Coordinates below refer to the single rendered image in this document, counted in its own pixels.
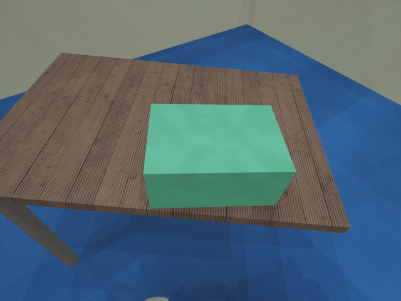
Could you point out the table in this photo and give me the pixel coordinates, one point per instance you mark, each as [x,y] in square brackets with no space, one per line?
[77,140]

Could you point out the carton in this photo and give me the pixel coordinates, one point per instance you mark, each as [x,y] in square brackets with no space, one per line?
[214,156]

